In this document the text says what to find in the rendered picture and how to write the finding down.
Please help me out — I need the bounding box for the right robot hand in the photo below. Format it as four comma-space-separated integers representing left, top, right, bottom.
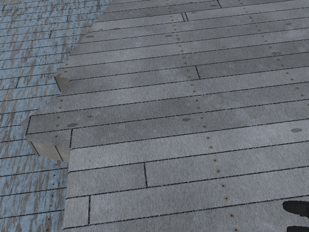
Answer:
282, 200, 309, 232

